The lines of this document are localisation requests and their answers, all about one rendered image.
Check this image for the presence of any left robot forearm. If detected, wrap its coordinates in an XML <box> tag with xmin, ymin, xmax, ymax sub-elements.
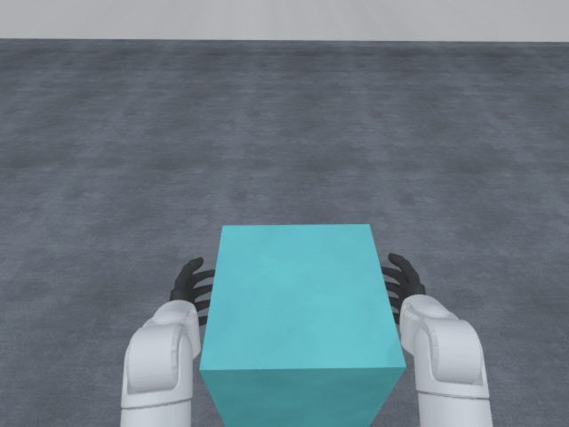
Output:
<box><xmin>120</xmin><ymin>300</ymin><xmax>201</xmax><ymax>427</ymax></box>

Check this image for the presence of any robot left hand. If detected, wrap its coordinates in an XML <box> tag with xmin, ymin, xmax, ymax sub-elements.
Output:
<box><xmin>169</xmin><ymin>257</ymin><xmax>215</xmax><ymax>326</ymax></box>

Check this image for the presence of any robot right hand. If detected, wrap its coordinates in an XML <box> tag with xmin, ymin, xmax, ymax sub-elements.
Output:
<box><xmin>381</xmin><ymin>253</ymin><xmax>426</xmax><ymax>325</ymax></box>

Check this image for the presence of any carton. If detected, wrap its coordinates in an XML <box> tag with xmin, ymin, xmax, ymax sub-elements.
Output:
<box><xmin>199</xmin><ymin>224</ymin><xmax>406</xmax><ymax>427</ymax></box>

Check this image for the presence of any right robot forearm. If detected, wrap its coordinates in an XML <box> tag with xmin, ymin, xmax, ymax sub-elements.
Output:
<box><xmin>399</xmin><ymin>294</ymin><xmax>493</xmax><ymax>427</ymax></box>

